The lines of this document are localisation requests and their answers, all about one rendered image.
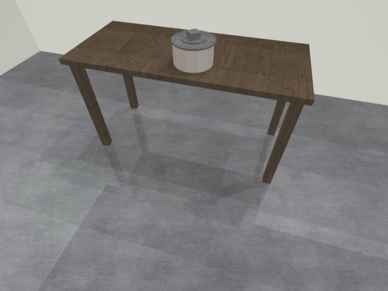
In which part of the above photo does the table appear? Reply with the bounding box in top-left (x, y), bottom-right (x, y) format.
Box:
top-left (59, 21), bottom-right (315, 184)

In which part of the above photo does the knob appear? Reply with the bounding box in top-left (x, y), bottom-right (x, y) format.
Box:
top-left (186, 28), bottom-right (201, 39)

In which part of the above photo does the pot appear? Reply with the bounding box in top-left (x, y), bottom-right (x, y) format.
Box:
top-left (172, 45), bottom-right (214, 73)

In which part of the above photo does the lid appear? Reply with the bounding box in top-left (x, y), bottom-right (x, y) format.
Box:
top-left (171, 30), bottom-right (216, 51)

